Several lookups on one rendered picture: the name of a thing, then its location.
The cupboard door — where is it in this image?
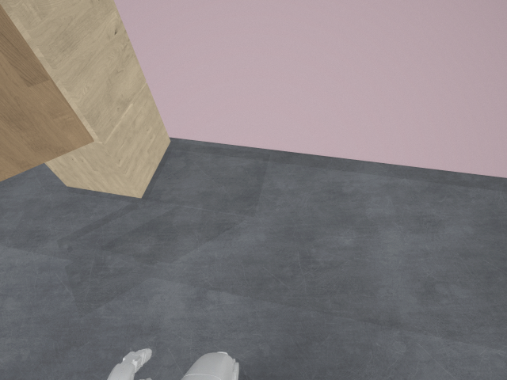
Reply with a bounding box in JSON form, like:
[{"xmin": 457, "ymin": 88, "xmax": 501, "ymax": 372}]
[{"xmin": 0, "ymin": 4, "xmax": 94, "ymax": 181}]

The left robot thigh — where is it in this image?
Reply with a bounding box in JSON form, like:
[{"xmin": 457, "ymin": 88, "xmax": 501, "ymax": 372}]
[{"xmin": 181, "ymin": 352, "xmax": 239, "ymax": 380}]

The left robot hand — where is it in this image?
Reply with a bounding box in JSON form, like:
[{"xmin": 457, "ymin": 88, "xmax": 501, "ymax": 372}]
[{"xmin": 107, "ymin": 348, "xmax": 152, "ymax": 380}]

